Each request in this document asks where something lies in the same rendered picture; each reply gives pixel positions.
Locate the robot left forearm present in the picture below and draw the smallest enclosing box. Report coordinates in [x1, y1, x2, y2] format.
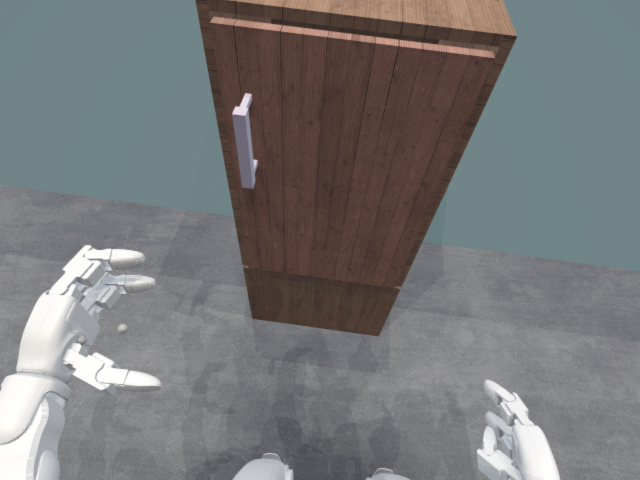
[0, 372, 72, 480]

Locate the cupboard door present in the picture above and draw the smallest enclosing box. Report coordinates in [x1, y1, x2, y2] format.
[210, 17, 495, 288]

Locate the left robot hand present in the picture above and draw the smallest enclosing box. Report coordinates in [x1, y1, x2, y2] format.
[16, 245, 162, 396]

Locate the left robot thigh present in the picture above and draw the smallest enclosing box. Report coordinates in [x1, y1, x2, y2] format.
[232, 458, 293, 480]

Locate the handle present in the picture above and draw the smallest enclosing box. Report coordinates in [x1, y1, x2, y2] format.
[232, 93, 258, 189]

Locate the robot right shin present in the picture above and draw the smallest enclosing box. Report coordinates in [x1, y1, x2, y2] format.
[373, 468, 393, 476]

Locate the right robot hand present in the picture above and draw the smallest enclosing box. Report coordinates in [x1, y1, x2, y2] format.
[477, 380, 560, 480]

